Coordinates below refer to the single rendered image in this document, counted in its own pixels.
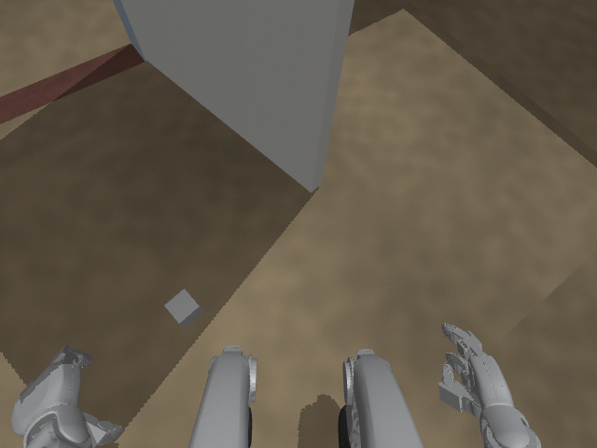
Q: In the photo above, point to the right robot hand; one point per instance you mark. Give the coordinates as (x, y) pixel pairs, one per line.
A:
(483, 384)

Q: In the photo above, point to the right robot arm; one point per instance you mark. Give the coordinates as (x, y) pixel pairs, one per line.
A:
(502, 426)

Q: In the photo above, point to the left robot hand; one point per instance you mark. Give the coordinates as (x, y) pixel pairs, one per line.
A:
(60, 384)

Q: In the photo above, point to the cube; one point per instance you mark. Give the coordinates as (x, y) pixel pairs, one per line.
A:
(184, 308)

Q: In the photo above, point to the left robot arm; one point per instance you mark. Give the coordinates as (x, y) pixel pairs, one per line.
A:
(61, 426)

